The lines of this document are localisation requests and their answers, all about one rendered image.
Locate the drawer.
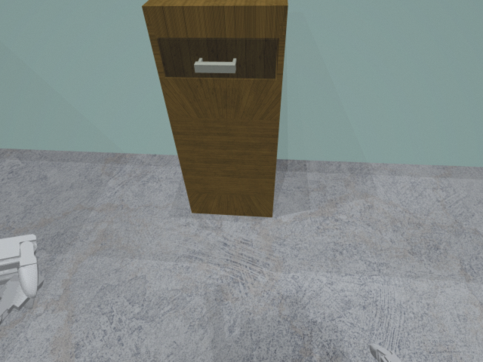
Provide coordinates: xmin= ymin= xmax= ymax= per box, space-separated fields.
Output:
xmin=157 ymin=38 xmax=278 ymax=78

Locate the cabinet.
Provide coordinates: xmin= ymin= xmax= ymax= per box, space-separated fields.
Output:
xmin=142 ymin=0 xmax=288 ymax=217

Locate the right robot hand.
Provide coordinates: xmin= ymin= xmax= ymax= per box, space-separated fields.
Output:
xmin=370 ymin=343 xmax=401 ymax=362

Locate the left robot hand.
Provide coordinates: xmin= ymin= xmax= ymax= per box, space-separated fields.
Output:
xmin=0 ymin=234 xmax=45 ymax=325

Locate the handle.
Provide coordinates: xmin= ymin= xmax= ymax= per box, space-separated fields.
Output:
xmin=194 ymin=58 xmax=236 ymax=73

